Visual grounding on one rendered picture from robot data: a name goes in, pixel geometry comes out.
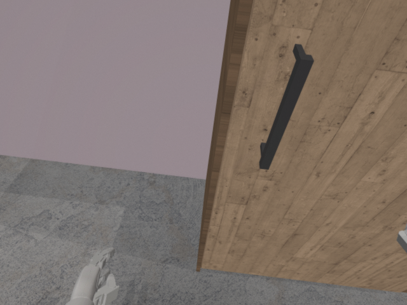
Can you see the wardrobe door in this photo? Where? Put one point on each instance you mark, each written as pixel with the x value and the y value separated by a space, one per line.
pixel 331 204

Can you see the left robot hand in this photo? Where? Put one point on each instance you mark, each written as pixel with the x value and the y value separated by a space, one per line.
pixel 90 279

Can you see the handle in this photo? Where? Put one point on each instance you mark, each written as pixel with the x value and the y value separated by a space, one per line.
pixel 294 87

